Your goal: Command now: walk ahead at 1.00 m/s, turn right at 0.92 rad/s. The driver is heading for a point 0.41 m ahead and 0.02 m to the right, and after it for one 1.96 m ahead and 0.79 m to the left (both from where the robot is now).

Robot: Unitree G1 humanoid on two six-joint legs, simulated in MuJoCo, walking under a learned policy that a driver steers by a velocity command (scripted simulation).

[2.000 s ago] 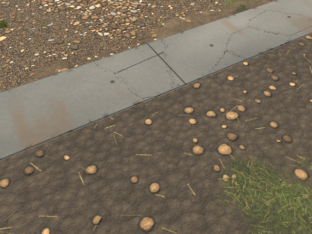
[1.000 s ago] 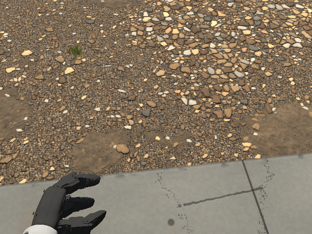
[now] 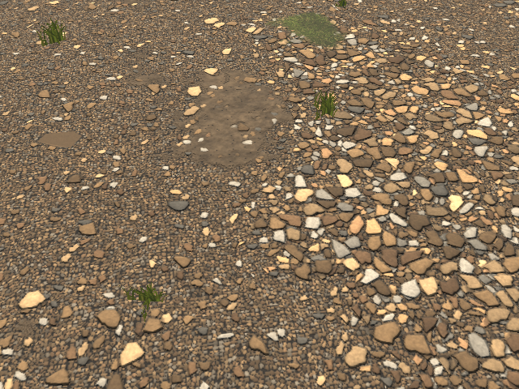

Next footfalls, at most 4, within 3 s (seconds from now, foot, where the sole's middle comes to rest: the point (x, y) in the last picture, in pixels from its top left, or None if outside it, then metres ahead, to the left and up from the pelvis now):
0.32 left None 0.52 0.12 -0.82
0.70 right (316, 314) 0.78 -0.14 -0.82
1.12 left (221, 307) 0.81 0.14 -0.82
1.50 right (278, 271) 0.94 -0.04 -0.82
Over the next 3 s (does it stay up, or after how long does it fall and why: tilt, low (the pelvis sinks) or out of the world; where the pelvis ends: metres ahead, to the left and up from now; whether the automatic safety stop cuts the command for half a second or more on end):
stays up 1.54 0.23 -0.05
